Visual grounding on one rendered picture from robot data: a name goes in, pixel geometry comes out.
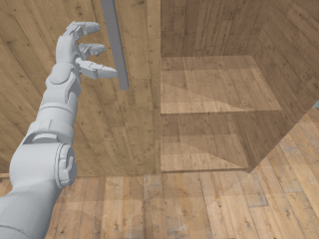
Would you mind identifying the left robot hand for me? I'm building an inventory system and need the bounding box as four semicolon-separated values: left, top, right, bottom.
56;21;118;80

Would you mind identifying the left robot forearm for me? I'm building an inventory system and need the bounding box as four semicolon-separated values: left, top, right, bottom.
9;62;82;186

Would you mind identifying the handle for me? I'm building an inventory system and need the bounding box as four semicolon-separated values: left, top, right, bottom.
100;0;130;91

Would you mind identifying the robot left upper arm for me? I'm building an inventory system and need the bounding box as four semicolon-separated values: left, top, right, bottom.
0;142;78;239

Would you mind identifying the wardrobe door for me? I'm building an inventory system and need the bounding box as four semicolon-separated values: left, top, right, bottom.
0;157;10;173
0;0;161;177

